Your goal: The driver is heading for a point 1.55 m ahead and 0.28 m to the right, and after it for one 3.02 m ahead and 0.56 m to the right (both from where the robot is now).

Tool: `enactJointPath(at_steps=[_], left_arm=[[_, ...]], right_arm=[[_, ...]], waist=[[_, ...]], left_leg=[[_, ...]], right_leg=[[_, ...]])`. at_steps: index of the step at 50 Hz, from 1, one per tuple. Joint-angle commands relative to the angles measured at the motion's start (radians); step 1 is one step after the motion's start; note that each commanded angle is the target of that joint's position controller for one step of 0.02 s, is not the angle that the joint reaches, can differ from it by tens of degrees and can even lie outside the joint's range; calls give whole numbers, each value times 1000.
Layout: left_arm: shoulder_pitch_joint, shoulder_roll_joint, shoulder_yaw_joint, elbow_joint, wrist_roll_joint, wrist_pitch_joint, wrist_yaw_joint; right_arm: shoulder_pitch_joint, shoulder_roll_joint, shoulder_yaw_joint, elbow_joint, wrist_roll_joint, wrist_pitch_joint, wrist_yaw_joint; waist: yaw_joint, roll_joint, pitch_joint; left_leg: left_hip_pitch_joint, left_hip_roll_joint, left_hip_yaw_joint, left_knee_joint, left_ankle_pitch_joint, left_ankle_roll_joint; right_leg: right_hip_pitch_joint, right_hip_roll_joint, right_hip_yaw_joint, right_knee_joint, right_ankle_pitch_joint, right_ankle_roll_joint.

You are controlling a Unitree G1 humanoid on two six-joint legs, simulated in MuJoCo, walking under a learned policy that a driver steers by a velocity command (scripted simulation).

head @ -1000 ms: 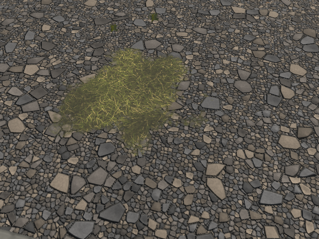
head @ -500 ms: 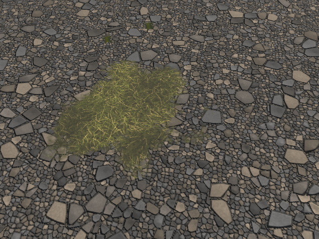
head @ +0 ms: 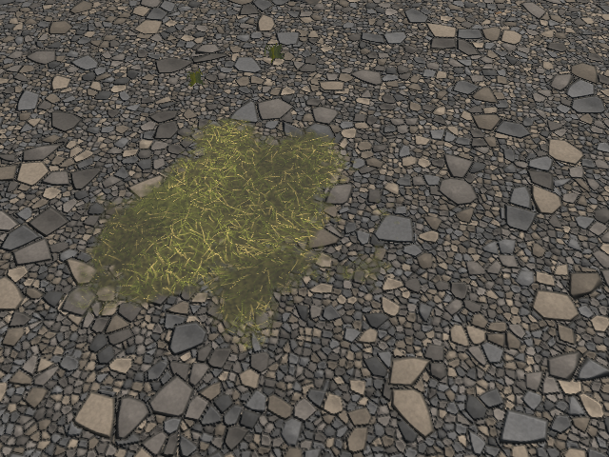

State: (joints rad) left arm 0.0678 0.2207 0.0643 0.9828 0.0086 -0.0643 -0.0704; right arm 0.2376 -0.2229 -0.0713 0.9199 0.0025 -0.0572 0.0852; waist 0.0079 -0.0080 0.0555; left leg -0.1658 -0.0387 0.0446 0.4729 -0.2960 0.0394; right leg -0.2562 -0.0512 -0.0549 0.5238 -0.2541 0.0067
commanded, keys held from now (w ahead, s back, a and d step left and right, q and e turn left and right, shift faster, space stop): no key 0.50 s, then w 0.50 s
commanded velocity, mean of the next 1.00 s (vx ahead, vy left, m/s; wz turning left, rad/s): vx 0.15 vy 0.00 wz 0.00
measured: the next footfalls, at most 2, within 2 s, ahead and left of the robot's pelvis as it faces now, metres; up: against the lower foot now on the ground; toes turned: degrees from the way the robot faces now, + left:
left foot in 1.26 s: +0.48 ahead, +0.11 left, -0.14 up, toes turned +2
right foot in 1.56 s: +0.51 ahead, -0.15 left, -0.15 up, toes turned +0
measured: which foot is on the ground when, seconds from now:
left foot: down 0.00-0.76, up 0.78-1.00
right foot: down 0.00-1.00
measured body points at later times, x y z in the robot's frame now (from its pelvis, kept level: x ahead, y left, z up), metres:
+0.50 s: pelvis +0.00 +0.00 +0.00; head +0.02 +0.00 +0.45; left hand +0.09 +0.25 -0.14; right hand +0.05 -0.24 -0.14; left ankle -0.03 +0.09 -0.74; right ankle +0.02 -0.12 -0.74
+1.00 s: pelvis +0.14 -0.04 -0.01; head +0.15 -0.04 +0.44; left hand +0.04 +0.15 -0.15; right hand +0.25 -0.26 -0.14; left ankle +0.25 +0.12 -0.69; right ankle +0.03 -0.12 -0.74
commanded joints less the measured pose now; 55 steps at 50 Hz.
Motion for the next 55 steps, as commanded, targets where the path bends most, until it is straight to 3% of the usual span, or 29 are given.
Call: enactJointPath(at_steps=[1,25,26,28,29,30,31,32,33,35,36,37,38,39,40,41,42,43,45,46,47,48,49,50,51,52,54,55], left_arm=[[-17,110,21,-33,0,-9,3],[12,96,12,63,3,2,7],[39,100,15,76,7,6,9],[59,148,41,76,35,7,26],[44,140,45,67,49,4,38],[19,102,39,52,54,-3,52],[2,59,32,34,56,-12,64],[-12,29,24,15,60,-21,74],[-6,18,22,1,56,-28,78],[79,16,23,8,51,-44,77],[132,22,26,25,50,-54,71],[210,22,29,44,55,-65,68],[317,33,33,63,63,-76,68],[472,74,39,90,73,-89,76],[646,116,37,113,92,-91,72],[606,129,33,108,100,-99,70],[497,78,18,84,89,-91,61],[436,36,1,66,80,-84,55],[369,-48,-28,42,80,-69,67],[372,-70,-37,29,76,-62,74],[397,-66,-40,35,75,-62,73],[412,-58,-43,36,97,-60,76],[456,-69,-51,62,115,-66,79],[487,-41,-48,51,104,-76,81],[514,-39,-50,75,98,-81,71],[544,-15,-51,87,96,-74,57],[605,-48,-65,113,94,-67,35],[599,-52,-70,109,80,-68,32]], right_arm=[[30,-101,-20,-38,-1,-9,-2],[92,-83,-10,25,-7,1,4],[120,-86,-12,37,-11,4,3],[167,-136,-36,46,-48,5,-15],[188,-137,-42,44,-69,-4,-32],[235,-128,-42,57,-75,-16,-50],[244,-108,-35,65,-64,-25,-65],[236,-80,-22,63,-50,-27,-77],[207,-72,-15,53,-43,-28,-85],[106,-103,-18,25,-41,-18,-94],[87,-118,-22,25,-50,-8,-91],[87,-120,-21,34,-69,-2,-85],[98,-94,-16,46,-91,-5,-76],[55,-26,-1,23,-104,-18,-62],[-7,16,5,-12,-102,-41,-54],[-21,-5,-1,-21,-66,-66,-58],[-5,-53,-12,3,-61,-75,-68],[24,-54,-16,9,-68,-73,-72],[15,21,6,-1,-91,-46,-60],[-17,33,11,-14,-93,-32,-53],[-54,43,18,-32,-86,-24,-46],[-40,68,35,-35,-94,-20,-33],[-53,68,41,-45,-96,-24,-28],[-57,49,40,-55,-100,-29,-31],[-103,58,48,-75,-90,-34,-37],[-138,55,54,-90,-87,-27,-42],[-182,32,60,-119,-91,-6,-42],[-204,7,58,-130,-96,-2,-43]], waist=[[10,-7,-66],[12,10,-32],[11,13,-28],[-11,53,54],[-31,72,90],[-56,114,90],[-61,146,109],[-63,141,111],[-52,119,96],[5,89,88],[24,79,86],[49,60,69],[86,20,40],[144,-149,-2],[211,-206,-9],[169,-70,96],[120,15,111],[80,30,104],[16,8,122],[19,-4,112],[28,-26,114],[23,-24,110],[27,1,100],[45,-7,64],[56,-14,71],[69,-22,62],[80,-21,121],[66,-1,137]], left_leg=[[-46,42,-41,-85,219,12],[-17,52,-39,-106,218,10],[-15,55,-45,-127,112,18],[-42,102,-123,-193,-293,96],[-31,162,-202,-228,-399,150],[32,243,-304,-275,-430,206],[82,328,-382,-319,-417,245],[88,367,-411,-341,-365,255],[71,359,-386,-345,-314,245],[-25,292,-273,-321,-268,224],[-69,262,-230,-281,-240,223],[-110,233,-198,-197,-185,226],[-186,181,-148,-45,-121,203],[-389,50,-46,279,-105,116],[-619,-27,-130,583,-295,81],[-777,8,-256,704,-245,98],[-769,49,-234,776,-152,97],[-722,78,-195,778,-84,98],[-602,138,-158,664,77,98],[-559,143,-129,591,146,82],[-522,141,-96,506,220,68],[-486,146,-89,502,358,57],[-565,176,-152,393,539,38],[-555,157,-117,273,681,21],[-484,162,-109,152,822,16],[-370,143,-50,126,847,17],[-358,158,-64,113,759,19],[-369,157,-69,91,730,21]], right_leg=[[89,-6,12,-63,184,-32],[90,13,3,-102,159,-31],[90,15,3,-112,58,-34],[-2,29,5,-88,-278,-70],[-72,28,19,-56,-336,-96],[-134,34,15,7,-290,-102],[-185,39,-6,50,-204,-99],[-173,27,12,69,-173,-105],[-118,31,13,78,-186,-110],[74,58,-28,-9,-157,-113],[169,71,-41,-63,-79,-110],[263,71,-30,-84,-27,-109],[364,33,31,-85,-16,-136],[515,-126,327,-178,-22,-262],[630,-287,645,-307,39,-401],[606,-354,624,-350,-30,-404],[541,-323,515,-344,-84,-363],[458,-282,418,-349,-55,-336],[272,-192,253,-352,88,-272],[216,-159,199,-367,72,-251],[159,-135,168,-371,82,-249],[93,-114,134,-322,114,-243],[132,-134,148,-269,173,-250],[149,-91,110,-224,174,-249],[76,-61,83,-192,170,-232],[-28,-43,74,-201,113,-232],[-51,-94,130,-171,41,-252],[-20,-105,152,-138,81,-246]])
Velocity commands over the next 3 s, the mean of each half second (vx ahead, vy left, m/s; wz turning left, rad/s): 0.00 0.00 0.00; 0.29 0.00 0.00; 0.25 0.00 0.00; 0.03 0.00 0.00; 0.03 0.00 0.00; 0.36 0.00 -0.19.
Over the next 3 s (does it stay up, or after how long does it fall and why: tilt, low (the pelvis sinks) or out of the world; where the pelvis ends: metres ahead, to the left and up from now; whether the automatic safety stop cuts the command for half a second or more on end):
stays up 0.62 0.00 -0.15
